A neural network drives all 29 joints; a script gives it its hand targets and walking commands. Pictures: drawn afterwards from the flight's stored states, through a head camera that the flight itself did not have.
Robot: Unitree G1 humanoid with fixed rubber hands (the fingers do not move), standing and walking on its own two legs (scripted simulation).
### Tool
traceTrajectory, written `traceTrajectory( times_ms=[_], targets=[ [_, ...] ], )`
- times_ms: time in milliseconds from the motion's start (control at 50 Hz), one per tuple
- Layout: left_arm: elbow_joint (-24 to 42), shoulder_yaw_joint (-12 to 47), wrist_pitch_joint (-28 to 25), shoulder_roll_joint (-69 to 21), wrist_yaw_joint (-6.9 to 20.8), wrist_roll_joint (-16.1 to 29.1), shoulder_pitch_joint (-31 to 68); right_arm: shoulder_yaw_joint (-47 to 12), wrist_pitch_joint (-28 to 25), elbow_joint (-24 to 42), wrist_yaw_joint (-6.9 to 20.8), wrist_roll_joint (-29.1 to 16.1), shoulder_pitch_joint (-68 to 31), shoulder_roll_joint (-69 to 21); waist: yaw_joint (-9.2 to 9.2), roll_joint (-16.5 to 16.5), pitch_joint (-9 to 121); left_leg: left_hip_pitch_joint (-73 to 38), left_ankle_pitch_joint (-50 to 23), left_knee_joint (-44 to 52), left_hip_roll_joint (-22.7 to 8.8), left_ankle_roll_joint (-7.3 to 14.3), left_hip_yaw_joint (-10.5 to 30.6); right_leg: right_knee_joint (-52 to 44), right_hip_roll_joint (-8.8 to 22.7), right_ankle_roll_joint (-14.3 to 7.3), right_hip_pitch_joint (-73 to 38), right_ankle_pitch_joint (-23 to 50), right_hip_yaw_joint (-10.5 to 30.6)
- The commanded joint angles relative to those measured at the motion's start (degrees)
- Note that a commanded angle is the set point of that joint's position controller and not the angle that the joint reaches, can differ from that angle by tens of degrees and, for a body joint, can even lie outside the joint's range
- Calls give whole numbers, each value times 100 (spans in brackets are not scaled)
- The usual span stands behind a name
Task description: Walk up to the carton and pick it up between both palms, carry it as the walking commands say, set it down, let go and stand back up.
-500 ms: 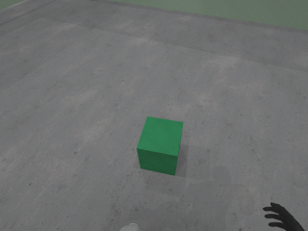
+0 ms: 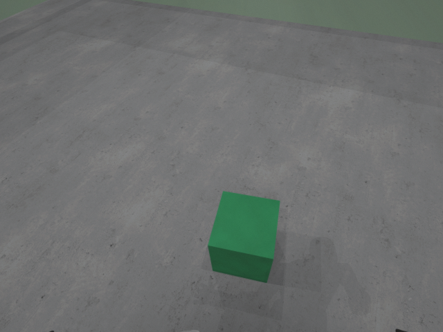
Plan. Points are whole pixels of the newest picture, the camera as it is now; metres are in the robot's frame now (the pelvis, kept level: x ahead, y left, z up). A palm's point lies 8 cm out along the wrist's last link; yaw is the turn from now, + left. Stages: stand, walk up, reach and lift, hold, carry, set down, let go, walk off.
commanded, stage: walk up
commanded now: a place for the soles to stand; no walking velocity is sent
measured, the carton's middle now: (245, 237) +0.59 -0.04 -0.61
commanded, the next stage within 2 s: none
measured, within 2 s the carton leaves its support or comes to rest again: neither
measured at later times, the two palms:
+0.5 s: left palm (55, 322) +0.16 +0.34 -0.08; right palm (415, 330) +0.16 -0.31 -0.07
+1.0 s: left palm (19, 298) +0.20 +0.42 -0.07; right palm out of the picture +0.10 -0.28 -0.07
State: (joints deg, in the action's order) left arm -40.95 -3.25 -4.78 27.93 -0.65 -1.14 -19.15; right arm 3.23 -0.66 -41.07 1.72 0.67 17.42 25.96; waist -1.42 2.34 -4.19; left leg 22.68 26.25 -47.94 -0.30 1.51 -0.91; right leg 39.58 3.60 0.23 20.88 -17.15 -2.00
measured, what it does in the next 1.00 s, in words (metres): walks ahead: left foot, then left foot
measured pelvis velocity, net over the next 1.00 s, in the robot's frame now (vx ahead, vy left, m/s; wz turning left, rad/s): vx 0.08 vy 0.07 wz -0.17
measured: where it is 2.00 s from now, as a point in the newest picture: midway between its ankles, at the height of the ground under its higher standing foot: outside the picture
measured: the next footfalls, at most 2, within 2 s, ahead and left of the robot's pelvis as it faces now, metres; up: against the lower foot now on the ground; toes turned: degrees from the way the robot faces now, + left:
left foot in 0.04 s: +0.08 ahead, +0.13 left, +0.00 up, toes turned +1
left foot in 0.88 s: +0.16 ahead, +0.17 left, +0.00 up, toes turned -11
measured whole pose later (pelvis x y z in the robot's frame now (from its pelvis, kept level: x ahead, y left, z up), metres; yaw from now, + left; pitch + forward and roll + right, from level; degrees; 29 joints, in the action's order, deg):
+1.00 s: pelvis +0.08 +0.07 +0.00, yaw -10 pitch -3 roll +0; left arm -49.1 -3.5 -3.5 29.9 -1.6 -0.7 -18.1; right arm 6.4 -1.6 -46.9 2.9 1.6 14.8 27.2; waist 0.9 -0.1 -5.0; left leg 15.3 19.3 -37.7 0.3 2.2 -2.7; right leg 58.1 -1.0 -1.1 24.6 -25.9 6.8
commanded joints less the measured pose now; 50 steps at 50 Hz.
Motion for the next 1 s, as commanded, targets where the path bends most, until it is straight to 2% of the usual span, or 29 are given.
traceTrajectory(
  times_ms=[0, 20, 40, 60, 80, 100, 140, 160, 200, 300, 560, 580, 600, 620, 640, 660, 680, 700, 720, 760, 800, 820, 840, 860, 880, 900, 920, 940, 980],
  targets=[
    [239, -162, 87, 1005, 26, 46, 107, 285, -142, 4, -86, 35, 389, 763, 265, -1242, 536, -1075, -861, 1367, 132, 89, -156, -483, 721, -865, 238, 1731, 784],
    [277, -83, 120, 771, 26, 89, 205, 320, -190, -19, -124, 90, 356, 949, 307, -804, 563, -1289, -968, 1845, -277, 213, 528, 13, 562, -609, 532, 1243, 705],
    [280, 14, 163, 415, 19, 176, 59, 355, -259, 98, -161, 131, -46, 1444, 101, 480, 517, -1011, -1074, 2476, -1507, 681, 2422, 766, -167, -186, 887, 60, 279],
    [121, -35, 231, 668, -67, 204, 157, 335, -265, 63, -155, 54, -194, 1558, 213, 535, 495, -639, -1527, 2561, -2029, 1224, 2777, 892, -317, -85, 598, -1531, 344],
    [-26, -59, 266, 737, -77, 215, 185, 259, -272, -38, -156, 29, -335, 1353, 157, 287, 381, -647, -2169, 2310, -1843, 1274, 2410, 1011, -255, -114, 368, -1581, 535],
    [-164, -40, 244, 677, -78, 220, 86, 198, -260, -117, -185, -12, -543, 1259, 48, 309, 404, -671, -2773, 2027, -1627, 1143, 1871, 616, -191, -155, 137, -1267, 418],
    [-454, -70, 144, 779, -75, 105, -57, 135, -209, -208, -193, -80, -943, 1158, -88, 452, 464, -434, -3199, 1565, -1154, 580, 980, -432, -75, -251, -675, 640, 387],
    [-450, -119, 105, 990, -54, 76, 101, 121, -186, -231, -190, -99, -855, 1051, 34, 275, 542, -357, -2879, 1420, -935, 363, 787, -447, 126, -370, -783, 1660, 785],
    [-472, -77, 110, 990, 2, 126, 465, 108, -166, -326, -186, -121, -858, 952, 160, 85, 695, -638, -2080, 1474, -662, 234, 539, -227, 242, -562, -630, 2276, 984],
    [-777, 61, 219, 757, -34, 142, 696, 108, -142, -645, -206, -66, -1265, 1009, 116, 117, 722, -1056, -2757, 1733, -925, 368, 538, -362, 50, -374, -613, 1996, 730],
    [-1324, 116, 276, 718, 18, 91, 1305, 84, -52, -1220, -153, -30, -1904, 871, 112, -201, 533, -1393, -1339, 2534, -783, 183, 245, -1313, 150, -319, -680, 1658, 1023],
    [-1259, -117, 148, 1185, 10, 19, 655, 363, -40, -878, 22, 154, -1648, 1271, 161, 176, 777, -1534, 590, 2128, -641, 329, 118, -931, 81, -500, -625, 280, 977],
    [-1225, -178, 114, 1255, -4, 2, 557, 404, 2, -810, 105, 207, -1566, 1240, 183, 149, 490, -1153, 1435, 2121, -760, 413, 425, -898, 119, -609, -288, -858, 1241],
    [-1125, -208, 90, 1249, -9, -8, 492, 443, 40, -695, 168, 236, -1532, 1216, 195, 94, 145, -886, 1733, 2085, -815, 464, 603, -1021, 117, -685, 25, -1612, 1393],
    [-1061, -222, 62, 1234, -2, -28, 423, 479, 63, -605, 218, 251, -1543, 1163, 201, -170, -153, -642, 1658, 1831, -715, 459, 551, -1267, 196, -756, 190, -1879, 1638],
    [-1025, -264, 29, 1308, -11, -58, 236, 514, 66, -485, 244, 254, -1576, 1096, 164, -572, -268, -240, 1332, 1278, -493, 373, 374, -1631, 416, -903, -8, -2014, 2187],
    [-1006, -338, 0, 1485, -31, -76, -74, 519, 66, -346, 267, 261, -1645, 970, 46, -1086, -258, 480, 900, 594, -92, 227, 209, -2055, 768, -1176, -597, -2069, 3121],
    [-941, -459, -25, 1735, -57, -71, -276, 522, 65, -199, 276, 269, -1651, 938, -87, -1432, -200, 1251, 764, -99, -81, 165, 416, -2315, 1310, -1540, -1278, -1861, 4006],
    [-835, -513, -48, 1786, -88, -39, -217, 544, 62, -133, 273, 245, -1578, 1037, -36, -1244, -96, 1526, 609, -296, -262, 138, 758, -2246, 1499, -1670, -1592, -1662, 4086],
    [-678, -515, -53, 1702, -108, -6, -16, 599, 31, -135, 298, 225, -1346, 1144, 71, -1159, 67, 1265, 511, -76, -305, 29, 693, -2046, 1305, -1509, -1546, -1347, 3456],
    [-526, -488, -37, 1659, -91, -41, 141, 647, 36, -184, 347, 208, -1050, 1123, 177, -1367, 157, 420, 343, 235, -218, -14, 367, -1882, 1014, -1308, -883, -912, 2787],
    [-436, -458, -16, 1632, -74, -54, 307, 667, 36, -230, 359, 182, -804, 1075, 334, -1381, 158, -215, 83, 627, -150, 13, 188, -1743, 847, -1193, -358, -746, 2431],
    [-322, -382, 31, 1508, -59, -56, 634, 686, 7, -383, 331, 159, -347, 1012, 646, -1213, 197, -1336, -345, 1257, 54, 27, -101, -1248, 509, -998, 495, -645, 1845],
    [-280, -263, 78, 1137, -64, -82, 686, 732, -39, -567, 254, 184, 169, 1054, 905, -662, 257, -2259, -300, 1656, 303, -15, -147, -268, 113, -796, 1210, -616, 1414],
    [-100, -114, 49, 619, -135, 37, 733, 803, -89, -499, 162, 294, 501, 1631, 1118, 1167, 264, -2407, 1507, 3203, -1025, 466, 2348, 1634, -746, -450, 2133, -924, 678],
    [-129, -135, 52, 898, -216, 43, 580, 826, -121, -270, 133, 210, 96, 1911, 817, 892, -74, -1814, 1860, 3633, -2171, 1016, 3885, 2403, -711, -226, 2497, -1509, 847],
    [-301, -200, 51, 1223, -209, 48, 389, 740, -139, -225, 116, 85, -92, 1780, 586, -37, -272, -1421, 1204, 3462, -2195, 1192, 3649, 2577, -499, -160, 2149, -1199, 1171],
    [-459, -206, 49, 1212, -143, 88, 171, 661, -156, -274, 69, 46, -109, 1608, 403, -163, -327, -1272, 432, 3221, -1949, 1254, 3014, 2415, -382, -127, 1789, -1006, 1127],
    [-593, -217, 47, 1135, -54, 54, -72, 546, -218, -295, -11, 25, -163, 1411, 252, 330, -324, -1232, -892, 2986, -1591, 1123, 1988, 1710, -253, -91, 1309, -830, 913]
  ],
)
